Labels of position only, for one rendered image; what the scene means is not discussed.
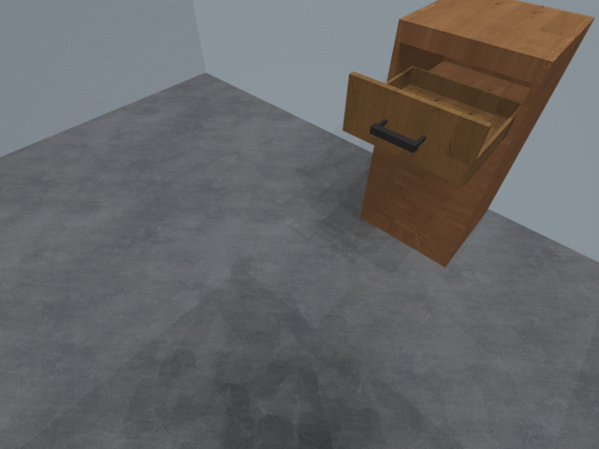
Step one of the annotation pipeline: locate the cabinet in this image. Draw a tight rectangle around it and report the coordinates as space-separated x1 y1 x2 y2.
360 0 595 267

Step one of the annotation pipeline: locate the drawer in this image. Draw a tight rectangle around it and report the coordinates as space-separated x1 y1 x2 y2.
343 66 522 187

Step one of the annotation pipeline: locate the handle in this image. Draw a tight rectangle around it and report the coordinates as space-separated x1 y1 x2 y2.
370 119 426 153

